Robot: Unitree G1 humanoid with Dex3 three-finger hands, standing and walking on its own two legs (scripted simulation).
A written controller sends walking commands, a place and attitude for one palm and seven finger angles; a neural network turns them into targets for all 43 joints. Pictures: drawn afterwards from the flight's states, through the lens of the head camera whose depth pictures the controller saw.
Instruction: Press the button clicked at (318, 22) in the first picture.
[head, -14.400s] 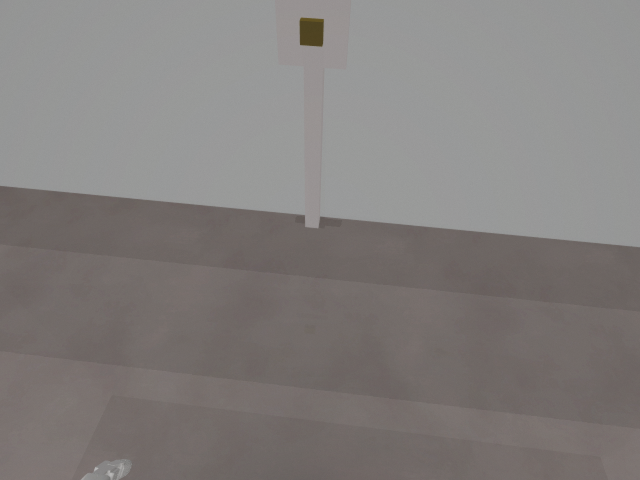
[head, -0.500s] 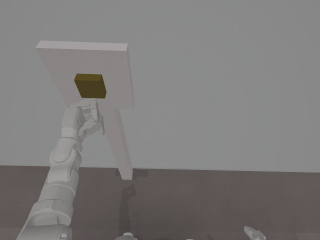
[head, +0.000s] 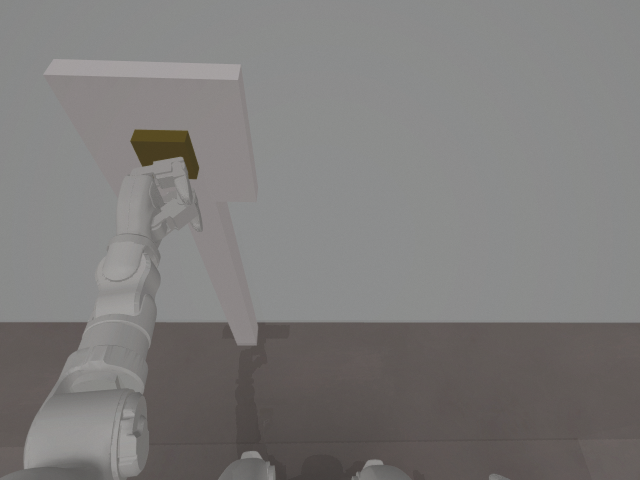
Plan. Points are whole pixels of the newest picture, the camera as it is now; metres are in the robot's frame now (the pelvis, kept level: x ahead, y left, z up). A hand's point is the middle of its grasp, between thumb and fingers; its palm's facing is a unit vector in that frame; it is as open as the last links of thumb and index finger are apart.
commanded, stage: press the button with the knuckle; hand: left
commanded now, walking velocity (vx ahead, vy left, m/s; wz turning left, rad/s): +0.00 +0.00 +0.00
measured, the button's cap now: (168, 152) +0.50 +0.19 +0.11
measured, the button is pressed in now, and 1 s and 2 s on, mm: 3 11 0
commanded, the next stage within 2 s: hold the button down briefly in 0.44 s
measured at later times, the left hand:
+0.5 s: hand (188, 197) +0.45 +0.17 +0.08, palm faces -0.01 -1.00 -0.02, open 2.9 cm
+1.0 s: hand (188, 198) +0.45 +0.17 +0.08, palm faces -0.01 -1.00 -0.01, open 2.9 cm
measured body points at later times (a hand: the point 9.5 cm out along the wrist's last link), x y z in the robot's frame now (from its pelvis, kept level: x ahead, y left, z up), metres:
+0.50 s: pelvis -0.02 +0.00 -0.01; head +0.07 +0.01 +0.43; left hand +0.45 +0.22 +0.08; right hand +0.03 -0.27 -0.12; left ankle +0.03 +0.11 -0.69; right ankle +0.00 -0.12 -0.69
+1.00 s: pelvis -0.03 +0.01 -0.02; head +0.05 +0.03 +0.42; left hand +0.44 +0.22 +0.08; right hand +0.00 -0.26 -0.13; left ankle +0.03 +0.11 -0.69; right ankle +0.00 -0.12 -0.69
